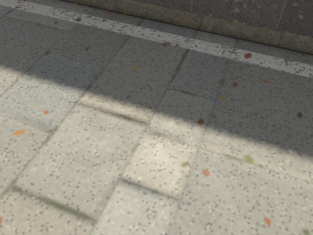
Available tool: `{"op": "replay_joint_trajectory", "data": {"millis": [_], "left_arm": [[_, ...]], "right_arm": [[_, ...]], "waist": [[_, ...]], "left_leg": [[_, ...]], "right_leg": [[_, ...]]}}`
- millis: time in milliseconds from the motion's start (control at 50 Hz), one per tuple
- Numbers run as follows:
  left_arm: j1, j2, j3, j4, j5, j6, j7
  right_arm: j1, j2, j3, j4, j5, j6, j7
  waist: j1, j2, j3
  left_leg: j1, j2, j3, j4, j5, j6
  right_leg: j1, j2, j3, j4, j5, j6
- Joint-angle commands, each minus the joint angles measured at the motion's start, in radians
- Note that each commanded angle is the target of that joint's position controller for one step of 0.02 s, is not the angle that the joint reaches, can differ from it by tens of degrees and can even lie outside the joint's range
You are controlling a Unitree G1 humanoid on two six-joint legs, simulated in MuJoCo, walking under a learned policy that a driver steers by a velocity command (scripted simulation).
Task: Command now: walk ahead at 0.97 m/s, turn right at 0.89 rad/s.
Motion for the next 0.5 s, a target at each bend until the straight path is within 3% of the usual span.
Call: {"op": "replay_joint_trajectory", "data": {"millis": [20, 80, 120, 160, 180, 200, 220, 240, 260, 280, 300, 320, 340, 360, 380, 400, 420, 460, 500], "left_arm": [[-0.135, -0.017, -0.02, -0.123, 0.001, 0.002, -0.026], [-0.243, -0.011, -0.034, -0.167, -0.002, 0.004, -0.042], [-0.307, -0.027, -0.046, -0.185, -0.002, 0.001, -0.05], [-0.262, -0.011, -0.041, -0.166, -0.012, 0.001, -0.038], [-0.179, 0.016, -0.031, -0.144, -0.017, 0.0, -0.027], [-0.022, 0.055, -0.013, -0.104, -0.021, -0.001, -0.013], [0.187, 0.104, 0.015, -0.042, -0.02, -0.003, 0.003], [0.311, 0.15, 0.048, 0.016, -0.019, 0.001, 0.029], [0.195, 0.216, 0.066, 0.003, -0.03, 0.011, 0.05], [0.146, 0.287, 0.072, -0.063, 0.005, 0.017, 0.049], [0.17, 0.226, 0.067, -0.06, -0.003, 0.012, 0.06], [0.134, 0.187, 0.054, -0.035, -0.007, 0.001, 0.073], [0.092, 0.144, 0.04, -0.025, -0.011, -0.014, 0.078], [0.054, 0.117, 0.028, -0.036, -0.017, -0.03, 0.082], [-0.005, 0.071, 0.024, -0.088, -0.064, -0.07, 0.063], [-0.041, 0.093, 0.026, -0.073, -0.076, -0.082, 0.059], [-0.05, 0.079, 0.025, -0.059, -0.082, -0.084, 0.067], [-0.005, 0.065, 0.021, -0.026, -0.069, -0.069, 0.096], [0.056, 0.042, 0.016, -0.002, -0.055, -0.044, 0.12]], "right_arm": [[0.012, -0.055, -0.009, -0.009, 0.01, -0.037, 0.004], [-0.004, -0.068, -0.012, 0.026, 0.005, -0.049, -0.003], [0.043, -0.094, -0.015, 0.059, 0.007, -0.047, -0.01], [0.067, -0.153, -0.024, 0.068, 0.01, -0.037, -0.018], [0.055, -0.195, -0.034, 0.064, 0.009, -0.023, -0.023], [0.019, -0.231, -0.044, 0.053, 0.003, -0.004, -0.026], [-0.024, -0.245, -0.049, 0.032, 0.001, 0.013, -0.025], [-0.029, -0.218, -0.045, 0.029, -0.008, 0.018, -0.017], [-0.023, -0.066, -0.01, -0.004, -0.016, 0.013, -0.001], [0.037, -0.088, -0.003, -0.116, 0.021, -0.004, -0.001], [-0.063, -0.129, -0.002, -0.112, 0.017, -0.024, -0.007], [-0.046, -0.113, 0.007, -0.098, 0.029, -0.029, -0.009], [-0.054, -0.101, 0.012, -0.084, 0.013, -0.021, -0.013], [-0.029, -0.098, 0.012, -0.066, 0.0, -0.001, -0.013], [-0.07, -0.139, -0.019, -0.08, 0.061, -0.034, -0.026], [-0.064, -0.127, -0.017, -0.086, 0.065, -0.037, -0.028], [-0.097, -0.109, -0.015, -0.092, 0.051, -0.04, -0.026], [-0.218, -0.036, 0.005, -0.137, 0.029, -0.049, -0.015], [-0.285, 0.008, 0.02, -0.142, 0.018, -0.064, 0.004]], "waist": [[0.013, 0.135, 0.131], [0.033, 0.11, 0.191], [0.019, 0.083, 0.205], [0.058, 0.111, 0.131], [0.11, 0.144, 0.07], [0.195, 0.169, -0.018], [0.283, 0.171, -0.118], [0.307, 0.093, -0.169], [0.17, -0.181, -0.073], [0.099, -0.201, -0.279], [0.133, 0.021, -0.224], [0.065, 0.078, -0.07], [0.013, 0.145, 0.004], [-0.018, 0.167, 0.029], [-0.013, 0.216, -0.03], [-0.05, 0.183, -0.029], [-0.049, 0.164, 0.006], [-0.014, 0.1, 0.039], [0.042, 0.071, 0.014]], "left_leg": [[0.044, 0.265, -0.133, -0.291, 0.172, 0.078], [0.011, 0.215, 0.044, -0.359, 0.356, 0.068], [0.036, 0.195, 0.122, -0.356, 0.619, 0.057], [0.14, 0.211, 0.146, -0.229, 1.172, 0.051], [0.189, 0.228, 0.145, -0.105, 1.365, 0.049], [0.19, 0.248, 0.135, 0.097, 1.47, 0.058], [0.11, 0.258, 0.106, 0.359, 1.439, 0.073], [-0.093, 0.201, 0.094, 0.689, 0.984, 0.056], [-0.404, 0.01, 0.072, 1.074, -0.11, 0.019], [-0.671, -0.051, -0.132, 1.263, -0.186, -0.007], [-0.706, 0.005, -0.206, 1.207, -0.071, -0.002], [-0.665, 0.043, -0.191, 1.114, -0.017, -0.003], [-0.587, 0.082, -0.188, 1.036, -0.021, -0.011], [-0.506, 0.1, -0.192, 0.976, -0.027, -0.016], [-0.48, 0.106, -0.27, 0.952, -0.02, -0.023], [-0.478, 0.131, -0.264, 0.87, -0.001, -0.037], [-0.461, 0.137, -0.237, 0.758, 0.006, -0.041], [-0.438, 0.067, -0.142, 0.577, 0.124, -0.046], [-0.351, -0.015, -0.077, 0.317, 0.383, -0.036]], "right_leg": [[-0.244, -0.072, 0.058, -0.007, 0.118, 0.001], [-0.166, -0.061, -0.044, -0.243, 0.2, -0.024], [-0.055, -0.02, -0.145, -0.398, 0.209, -0.068], [0.082, 0.066, -0.21, -0.448, 0.181, -0.105], [0.163, 0.1, -0.214, -0.454, 0.127, -0.117], [0.317, 0.13, -0.197, -0.449, 0.062, -0.134], [0.553, 0.151, -0.155, -0.49, 0.007, -0.16], [0.815, 0.144, -0.062, -0.569, -0.038, -0.178], [0.87, -0.035, 0.229, -0.615, 0.058, -0.19], [1.091, -0.235, 0.737, -0.814, 0.111, -0.371], [1.016, -0.241, 0.726, -0.913, 0.23, -0.329], [0.823, -0.237, 0.606, -0.917, 0.426, -0.299], [0.657, -0.199, 0.494, -0.907, 0.588, -0.272], [0.547, -0.169, 0.403, -0.898, 0.744, -0.244], [0.536, -0.158, 0.438, -0.935, 0.673, -0.206], [0.502, -0.149, 0.395, -0.941, 0.668, -0.206], [0.429, -0.109, 0.319, -0.95, 0.707, -0.182], [0.357, -0.002, 0.177, -0.939, 0.88, -0.116], [0.342, 0.085, 0.084, -0.908, 0.823, -0.042]]}}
